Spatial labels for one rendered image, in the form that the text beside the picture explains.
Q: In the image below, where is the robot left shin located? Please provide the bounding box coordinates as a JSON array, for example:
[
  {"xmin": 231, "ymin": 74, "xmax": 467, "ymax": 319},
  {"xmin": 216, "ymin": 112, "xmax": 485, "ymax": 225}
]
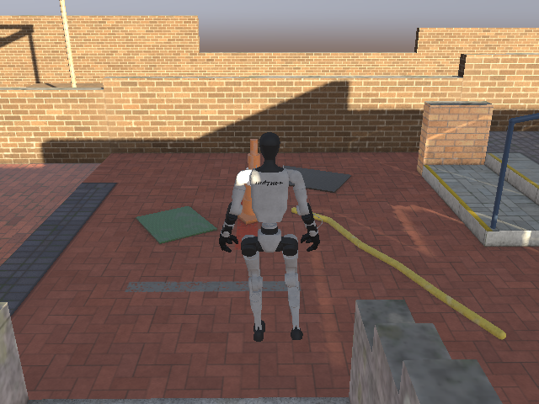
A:
[{"xmin": 248, "ymin": 277, "xmax": 262, "ymax": 331}]

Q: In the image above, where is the left robot forearm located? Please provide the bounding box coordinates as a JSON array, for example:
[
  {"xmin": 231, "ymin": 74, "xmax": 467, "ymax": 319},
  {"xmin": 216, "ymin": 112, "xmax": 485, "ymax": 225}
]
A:
[{"xmin": 221, "ymin": 202, "xmax": 237, "ymax": 237}]

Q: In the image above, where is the robot right foot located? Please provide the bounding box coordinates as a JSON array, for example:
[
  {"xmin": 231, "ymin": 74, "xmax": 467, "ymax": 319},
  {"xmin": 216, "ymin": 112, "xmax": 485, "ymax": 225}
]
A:
[{"xmin": 291, "ymin": 327, "xmax": 303, "ymax": 340}]

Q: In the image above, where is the left robot upper arm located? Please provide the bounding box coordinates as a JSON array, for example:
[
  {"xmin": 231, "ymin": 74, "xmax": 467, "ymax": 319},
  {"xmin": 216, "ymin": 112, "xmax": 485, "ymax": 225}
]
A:
[{"xmin": 229, "ymin": 169, "xmax": 252, "ymax": 215}]

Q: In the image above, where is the right robot upper arm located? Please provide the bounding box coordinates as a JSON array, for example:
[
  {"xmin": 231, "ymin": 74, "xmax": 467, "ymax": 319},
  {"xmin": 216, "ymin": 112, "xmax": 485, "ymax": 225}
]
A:
[{"xmin": 287, "ymin": 169, "xmax": 310, "ymax": 215}]

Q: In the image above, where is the left robot hand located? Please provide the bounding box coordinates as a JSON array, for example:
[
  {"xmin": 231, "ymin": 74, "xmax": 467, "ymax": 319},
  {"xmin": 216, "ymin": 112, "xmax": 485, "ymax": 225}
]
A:
[{"xmin": 219, "ymin": 234, "xmax": 238, "ymax": 253}]

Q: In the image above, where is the right robot hand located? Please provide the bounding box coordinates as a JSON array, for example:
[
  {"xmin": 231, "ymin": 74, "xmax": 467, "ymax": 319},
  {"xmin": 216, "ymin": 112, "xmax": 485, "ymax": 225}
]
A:
[{"xmin": 301, "ymin": 233, "xmax": 320, "ymax": 252}]

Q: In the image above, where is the right robot forearm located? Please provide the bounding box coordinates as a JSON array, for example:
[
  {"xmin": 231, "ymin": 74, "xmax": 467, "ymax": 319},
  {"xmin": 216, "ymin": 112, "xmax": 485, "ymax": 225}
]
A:
[{"xmin": 302, "ymin": 203, "xmax": 318, "ymax": 237}]

